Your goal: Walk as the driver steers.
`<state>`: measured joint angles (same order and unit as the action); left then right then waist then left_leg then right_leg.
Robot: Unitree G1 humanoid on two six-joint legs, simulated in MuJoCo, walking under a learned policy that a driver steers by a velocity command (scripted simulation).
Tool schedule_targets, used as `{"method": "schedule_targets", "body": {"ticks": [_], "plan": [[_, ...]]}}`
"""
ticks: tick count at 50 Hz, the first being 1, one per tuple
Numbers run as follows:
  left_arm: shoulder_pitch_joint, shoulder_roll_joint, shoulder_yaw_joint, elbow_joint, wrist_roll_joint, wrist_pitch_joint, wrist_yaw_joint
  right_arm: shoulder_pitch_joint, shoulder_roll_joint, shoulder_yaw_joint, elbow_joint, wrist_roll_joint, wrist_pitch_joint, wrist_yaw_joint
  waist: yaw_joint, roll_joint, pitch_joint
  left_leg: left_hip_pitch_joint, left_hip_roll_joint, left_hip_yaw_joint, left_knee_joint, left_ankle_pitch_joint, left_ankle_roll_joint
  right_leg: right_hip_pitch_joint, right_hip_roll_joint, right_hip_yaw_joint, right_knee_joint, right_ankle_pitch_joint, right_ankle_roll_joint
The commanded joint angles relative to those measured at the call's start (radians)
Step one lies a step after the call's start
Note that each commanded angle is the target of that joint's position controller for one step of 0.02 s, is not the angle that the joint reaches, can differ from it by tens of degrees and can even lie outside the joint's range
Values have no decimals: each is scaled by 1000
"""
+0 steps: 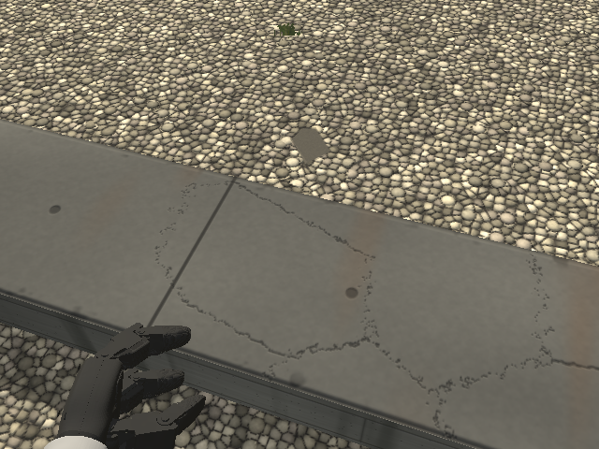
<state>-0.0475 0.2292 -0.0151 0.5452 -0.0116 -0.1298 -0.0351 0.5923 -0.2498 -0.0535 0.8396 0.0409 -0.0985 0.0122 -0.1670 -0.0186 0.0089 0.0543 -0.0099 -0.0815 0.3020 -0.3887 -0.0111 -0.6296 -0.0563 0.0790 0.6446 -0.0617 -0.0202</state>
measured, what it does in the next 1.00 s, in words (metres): climbs: right foot, then left foot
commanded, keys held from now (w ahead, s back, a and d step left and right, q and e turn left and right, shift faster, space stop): w+q+shift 0.34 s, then e+shift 0.66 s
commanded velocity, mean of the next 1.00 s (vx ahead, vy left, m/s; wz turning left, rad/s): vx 0.56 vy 0.00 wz -0.01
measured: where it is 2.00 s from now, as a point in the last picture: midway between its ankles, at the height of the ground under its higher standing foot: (248, 291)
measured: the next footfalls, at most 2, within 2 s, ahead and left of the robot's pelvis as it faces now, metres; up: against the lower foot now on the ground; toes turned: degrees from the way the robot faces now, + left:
right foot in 0.04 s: +0.22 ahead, -0.15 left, +0.00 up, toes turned +4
left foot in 0.48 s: +0.53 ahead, +0.21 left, +0.00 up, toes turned +22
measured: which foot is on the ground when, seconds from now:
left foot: down 0.00-0.04, up 0.06-0.46, down 0.48-1.00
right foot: up 0.00-0.02, down 0.04-0.48, up 0.50-0.96, down 0.98-1.00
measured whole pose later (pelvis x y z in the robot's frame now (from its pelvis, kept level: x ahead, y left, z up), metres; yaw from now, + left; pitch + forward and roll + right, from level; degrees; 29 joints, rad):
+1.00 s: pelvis +0.56 +0.06 +0.03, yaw +0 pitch +0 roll +0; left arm 0.02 0.16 -0.04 0.48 -0.01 0.03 0.02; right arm 0.20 -0.29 -0.04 0.82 0.02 0.08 -0.05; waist 0.04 0.01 0.04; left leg -0.09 0.18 0.34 0.41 -0.14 0.00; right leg -0.85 -0.02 -0.11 1.43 -0.60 -0.12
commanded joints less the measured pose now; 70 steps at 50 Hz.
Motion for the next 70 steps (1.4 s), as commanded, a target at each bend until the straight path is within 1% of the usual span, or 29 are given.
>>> {"method": "schedule_targets", "body": {"ticks": [1, 2, 3, 4, 5, 8, 11, 19, 21, 23, 24, 25, 26, 27, 28, 30, 35, 38, 42, 47, 49, 50, 51, 52, 53, 55, 61, 65, 70], "plan": [[111, 190, 90, -33, -10, -22, 19, -143, -196, -31, -100, -5, -14, -5, 226, 114, -43, -264, 150, -130, 121, 668, 142, 479, 87, -77, -113, -24, -30], [276, 214, 107, -6, 1, -21, 31, -178, -188, -24, -119, -17, -14, -4, 326, 135, -144, -395, 110, -109, 359, 703, 107, 721, 32, -54, -73, -12, -54], [522, 301, 131, 29, 15, -6, 49, -174, -87, 9, -154, -55, -20, -7, 398, -20, -342, -591, 57, -64, 730, 337, 77, 1029, -201, 199, -64, -159, -100], [561, 333, 131, 61, 42, 0, 27, -42, 6, 36, -184, 21, -32, -9, 303, -348, -500, -840, -6, -76, 1034, -116, 60, 1169, -399, 737, -277, -544, -242], [535, 236, 116, 73, 24, 2, 24, -116, -73, 18, -168, 52, -23, -22, 321, -225, -336, -964, 50, -76, 1149, -56, 61, 1066, -359, 737, -357, -716, -212], [372, 115, 84, 109, 36, 6, 25, -308, -69, 10, -210, -8, 11, -22, 235, -29, -40, -913, 149, -31, 1101, 122, 66, 650, -266, 315, -390, -239, -164], [277, 78, 84, 143, 28, -1, 29, -304, -17, 16, -233, 7, 63, -4, 145, -82, 33, -861, 195, -47, 1064, 110, 49, 485, -256, 77, -444, -22, -136], [296, 248, 119, 167, 17, 1, 58, -526, -51, 22, -313, -37, 59, 53, 163, 51, 104, -609, 75, 139, 486, 468, 78, 450, -184, -256, -424, 469, -64], [334, 318, 129, 189, -4, 17, 55, -474, -74, 7, -312, -46, 49, 56, 116, -52, 31, -507, -10, 176, 430, 336, 113, 595, -225, -226, -307, 901, -80], [297, 295, 119, 198, -18, 42, 53, -170, -179, -51, -227, -56, 52, 42, -58, -46, -111, -142, -32, 146, 179, 560, 176, 554, -191, -221, 54, 922, -49], [372, 176, 83, 192, 0, 46, 53, -128, -246, -64, -187, -65, 62, 20, -22, 109, -194, 157, 106, -4, 230, 1036, 171, 325, -50, -221, 429, 111, 22], [580, 57, 40, 236, 2, 40, 31, -140, -278, -33, -209, -131, 61, 2, 95, 379, -398, 421, 434, -373, 364, 1720, 337, 68, 117, -18, 943, -637, 77], [591, 172, 63, 283, -37, 30, 22, -109, -244, -37, -217, -147, 70, 11, 10, 199, -638, 405, 477, -416, 286, 1476, 403, 58, 105, 197, 1108, -584, 82], [502, 200, 78, 259, -67, 42, 21, -146, -240, -42, -189, -121, 75, 20, 41, 100, -499, 261, 446, -351, 196, 1061, 399, -20, 63, 101, 1100, -516, 95], [413, 151, 66, 231, -52, 59, 35, -205, -200, -33, -153, -78, 77, 17, 83, 22, -301, 90, 394, -282, 118, 756, 344, -98, 6, 5, 1048, -474, 107], [405, 108, 65, 243, -41, 112, 51, -309, -115, -4, -127, -66, 69, 11, 152, 101, -131, -204, 361, -183, -4, 473, 298, -67, -22, -44, 1212, -497, 99], [197, -37, 28, 78, -35, 170, 110, -320, -49, 20, -46, -63, 77, -27, 162, 94, -1, -202, 425, -60, -106, 214, 214, -489, 8, -61, 1745, -533, 44], [119, -85, -6, -34, -34, 167, 87, -268, -38, 34, -12, -69, 131, -69, 195, 65, 18, -111, 438, 37, -65, 252, 171, -773, 19, -9, 1861, -495, 26], [54, -69, -18, -153, 13, 154, 86, -386, -181, 5, -65, -87, 160, -99, 263, 121, -31, -323, 280, 336, -137, 498, 150, -438, -17, -145, 1314, -317, 83], [137, 6, 15, -120, 8, 163, 70, -424, -313, -48, -93, -21, 165, -82, 278, 191, -179, -30, 345, 417, 31, 1556, 195, -122, 40, -248, 876, -485, -56], [264, 80, 45, -92, 0, 156, 50, -439, -295, -47, -104, -1, 176, -61, 311, 214, -271, 68, 367, 386, 290, 1787, 192, 36, 119, -163, 586, -527, -128], [336, 198, 95, -75, -13, 154, 41, -420, -225, -36, -138, -11, 166, -60, 326, 34, -250, -194, 284, 309, 648, 1199, 118, 228, 96, 159, 334, -252, -227], [295, 358, 137, -81, 14, 158, 60, -431, -102, -11, -220, -70, 145, -26, 221, -402, -302, -651, -41, 112, 1007, 4, 17, 405, -37, 878, -154, -321, -362], [237, 328, 116, -106, 46, 142, 58, -434, -88, -14, -208, -61, 110, 8, 210, -263, -318, -765, -115, -102, 1398, -88, 17, 357, -211, 1059, -338, -333, -375], [220, 226, 77, -110, 41, 118, 47, -537, -85, -12, -246, -31, 99, 18, 210, -138, -189, -849, -105, -99, 1512, -57, 38, 228, -179, 960, -297, -367, -313], [194, 138, 66, -55, -4, 107, 27, -536, -39, 13, -258, -39, 91, -14, 138, -30, 29, -930, -36, -49, 1475, 34, 47, 67, -56, 642, -151, -435, -189], [269, 143, 77, -10, -21, 113, 57, -515, -9, 40, -328, -60, 73, -38, 122, -16, -61, -913, -12, -42, 1269, 130, 33, 274, 85, 363, -153, -44, -101], [332, 144, 74, -30, -16, 189, 121, -644, 24, 58, -385, -46, 90, -64, 193, -106, -148, -960, -76, 15, 927, 132, -50, 563, 78, 406, -243, 130, -45], [284, 178, 85, -85, -3, 181, 128, -568, -33, 26, -337, -32, 86, -80, 185, -109, -145, -992, -73, -71, 958, 181, -59, 560, 5, 530, -245, 53, -72]]}}
Keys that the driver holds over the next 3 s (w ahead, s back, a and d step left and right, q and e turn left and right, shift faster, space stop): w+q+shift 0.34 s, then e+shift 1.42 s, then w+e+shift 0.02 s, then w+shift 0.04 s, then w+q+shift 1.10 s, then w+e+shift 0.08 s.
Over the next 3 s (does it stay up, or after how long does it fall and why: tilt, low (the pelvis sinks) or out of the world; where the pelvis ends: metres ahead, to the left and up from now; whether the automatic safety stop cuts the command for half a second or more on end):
stays up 1.37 -0.31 0.17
